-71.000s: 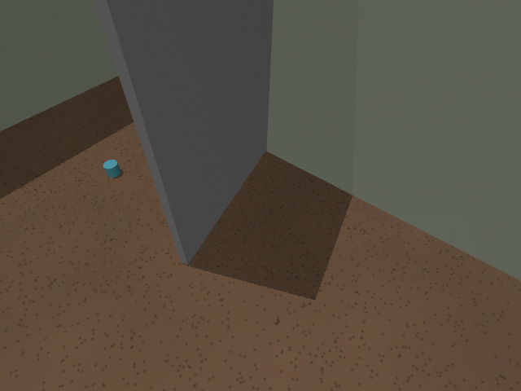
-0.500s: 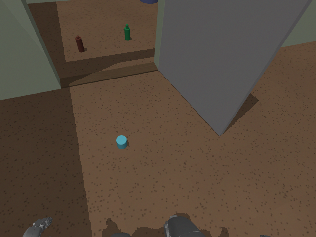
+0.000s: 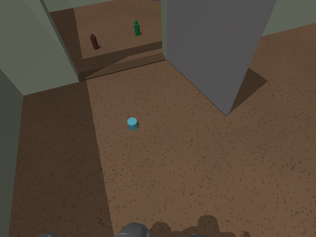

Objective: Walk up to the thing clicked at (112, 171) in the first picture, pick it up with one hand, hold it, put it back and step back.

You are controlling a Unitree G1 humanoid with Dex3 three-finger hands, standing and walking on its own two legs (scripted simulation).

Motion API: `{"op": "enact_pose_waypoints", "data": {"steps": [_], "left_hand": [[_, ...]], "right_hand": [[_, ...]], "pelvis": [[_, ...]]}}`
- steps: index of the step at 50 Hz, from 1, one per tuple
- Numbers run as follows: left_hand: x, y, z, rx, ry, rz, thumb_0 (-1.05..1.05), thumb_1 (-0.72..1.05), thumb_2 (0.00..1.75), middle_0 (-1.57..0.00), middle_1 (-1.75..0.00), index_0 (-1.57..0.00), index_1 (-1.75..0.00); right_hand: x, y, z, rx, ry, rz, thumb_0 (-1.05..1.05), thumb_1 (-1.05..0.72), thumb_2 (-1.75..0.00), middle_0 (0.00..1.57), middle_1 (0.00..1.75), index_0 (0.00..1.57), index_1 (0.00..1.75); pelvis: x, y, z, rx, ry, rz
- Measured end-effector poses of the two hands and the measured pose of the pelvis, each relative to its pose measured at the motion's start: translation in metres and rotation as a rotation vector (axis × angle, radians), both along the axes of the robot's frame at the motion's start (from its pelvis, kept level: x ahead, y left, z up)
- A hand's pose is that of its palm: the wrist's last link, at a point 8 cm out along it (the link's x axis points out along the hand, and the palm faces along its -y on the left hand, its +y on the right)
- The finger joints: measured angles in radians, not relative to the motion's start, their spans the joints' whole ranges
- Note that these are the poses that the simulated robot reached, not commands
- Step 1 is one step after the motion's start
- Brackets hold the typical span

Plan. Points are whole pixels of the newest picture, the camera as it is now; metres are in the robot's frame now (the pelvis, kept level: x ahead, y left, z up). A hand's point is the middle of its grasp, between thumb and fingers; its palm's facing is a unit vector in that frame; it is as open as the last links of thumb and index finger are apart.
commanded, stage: step back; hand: left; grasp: from above
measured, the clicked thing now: (132, 123) +0.92 +0.26 -0.73
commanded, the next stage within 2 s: stand in 1.50 s
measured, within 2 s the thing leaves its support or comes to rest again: neither
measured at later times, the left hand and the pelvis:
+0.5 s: hand out of the picture -0.10 +0.25 -0.14, palm faces +0.01 -0.91 -0.42, open 7.4 cm; pelvis -0.16 -0.02 +0.00, yaw -1 degrees
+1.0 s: hand out of the picture -0.11 +0.26 -0.14, palm faces +0.06 -0.92 -0.40, open 7.4 cm; pelvis -0.16 -0.01 +0.00, yaw +3 degrees
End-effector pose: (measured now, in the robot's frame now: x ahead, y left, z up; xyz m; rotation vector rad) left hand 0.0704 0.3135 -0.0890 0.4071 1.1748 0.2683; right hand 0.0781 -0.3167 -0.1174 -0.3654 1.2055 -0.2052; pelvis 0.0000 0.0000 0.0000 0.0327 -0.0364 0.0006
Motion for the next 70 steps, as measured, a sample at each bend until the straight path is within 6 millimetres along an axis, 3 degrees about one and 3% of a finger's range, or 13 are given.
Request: {"op": "enact_pose_waypoints", "data": {"steps": [5, 8, 15, 21, 27, 34, 40, 46, 51, 56, 61, 70], "left_hand": [[-0.011, 0.009, -0.009, -0.002, -0.089, 0.001, 0.0, 0.9, 0.9, -0.2, -0.3, -0.2, -0.3], [-0.027, 0.012, -0.016, -0.017, -0.096, 0.007, 0.0, 0.9, 0.9, -0.2, -0.3, -0.2, -0.3], [-0.078, 0.0, -0.013, -0.045, -0.065, 0.018, 0.0, 0.9, 0.9, -0.2, -0.3, -0.2, -0.3], [-0.141, -0.018, -0.017, -0.028, -0.012, -0.001, 0.0, 0.9, 0.9, -0.2, -0.3, -0.2, -0.3], [-0.193, -0.022, -0.008, -0.028, 0.021, 0.042, 0.01, 0.9, 0.9, -0.2, -0.3, -0.2, -0.3], [-0.219, -0.001, -0.011, -0.032, 0.013, 0.081, 0.01, 0.9, 0.9, -0.2, -0.3, -0.2, -0.3], [-0.217, 0.007, -0.015, -0.047, 0.051, 0.065, 0.01, 0.9, 0.9, -0.2, -0.3, -0.2, -0.3], [-0.196, -0.005, -0.013, -0.041, -0.005, 0.047, 0.01, 0.9, 0.9, -0.2, -0.3, -0.2, -0.3], [-0.188, -0.009, -0.007, -0.05, -0.038, 0.061, 0.0, 0.9, 0.9, -0.2, -0.3, -0.2, -0.3], [-0.178, 0.004, -0.013, -0.061, -0.022, 0.067, 0.0, 0.9, 0.9, -0.2, -0.3, -0.2, -0.3], [-0.162, 0.015, -0.024, -0.077, 0.0, 0.072, 0.0, 0.9, 0.9, -0.2, -0.3, -0.2, -0.3], [-0.138, 0.017, -0.022, -0.098, -0.011, 0.057, 0.0, 0.9, 0.9, -0.2, -0.3, -0.2, -0.3]], "right_hand": [[-0.042, 0.008, -0.007, -0.014, 0.067, 0.042, 0.01, -0.91, -0.9, 0.21, 0.3, 0.2, 0.3], [-0.064, 0.016, -0.005, -0.006, 0.069, 0.046, 0.01, -0.91, -0.9, 0.21, 0.3, 0.2, 0.3], [-0.09, 0.013, 0.011, -0.002, -0.016, 0.058, 0.01, -0.9, -0.9, 0.21, 0.3, 0.2, 0.3], [-0.102, -0.006, 0.002, 0.011, -0.11, 0.046, 0.01, -0.9, -0.9, 0.21, 0.3, 0.2, 0.3], [-0.138, -0.009, 0.003, 0.037, -0.069, 0.027, 0.01, -0.91, -0.9, 0.21, 0.3, 0.2, 0.3], [-0.174, 0.001, 0.0, 0.024, 0.025, 0.049, 0.01, -0.91, -0.9, 0.2, 0.3, 0.2, 0.3], [-0.188, 0.013, 0.007, 0.04, 0.002, 0.027, 0.01, -0.91, -0.9, 0.21, 0.3, 0.2, 0.3], [-0.184, 0.004, 0.0, 0.047, 0.013, 0.006, 0.01, -0.9, -0.9, 0.21, 0.3, 0.2, 0.3], [-0.165, 0.005, 0.003, 0.036, 0.015, 0.029, 0.01, -0.91, -0.9, 0.21, 0.3, 0.2, 0.3], [-0.142, 0.012, 0.005, 0.017, -0.003, 0.052, 0.01, -0.91, -0.9, 0.21, 0.3, 0.2, 0.3], [-0.125, 0.03, 0.008, 0.013, -0.022, 0.047, 0.01, -0.91, -0.9, 0.2, 0.3, 0.2, 0.3], [-0.086, 0.057, 0.017, 0.052, -0.076, 0.058, 0.01, -0.91, -0.9, 0.21, 0.3, 0.2, 0.3]], "pelvis": [[-0.038, 0.004, -0.01, -0.013, 0.002, 0.059], [-0.063, 0.005, -0.011, 0.008, -0.017, 0.055], [-0.106, -0.004, -0.001, -0.038, -0.006, 0.031], [-0.143, -0.018, -0.008, -0.067, -0.019, -0.003], [-0.16, -0.02, 0.001, -0.025, -0.021, -0.002], [-0.173, -0.007, 0.0, -0.008, -0.023, 0.056], [-0.174, -0.006, 0.003, -0.011, -0.015, 0.032], [-0.169, -0.014, 0.0, -0.047, -0.023, 0.041], [-0.16, -0.01, 0.005, -0.03, -0.019, 0.046], [-0.149, 0.003, 0.002, -0.031, -0.014, 0.063], [-0.14, 0.014, 0.0, -0.025, -0.013, 0.048], [-0.129, 0.021, 0.008, -0.043, -0.005, 0.037]]}}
